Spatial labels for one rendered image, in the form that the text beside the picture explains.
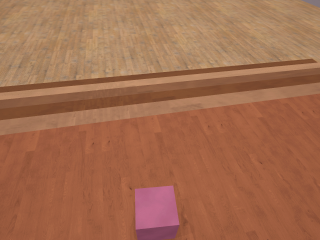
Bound carton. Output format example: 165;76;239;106
135;185;180;240

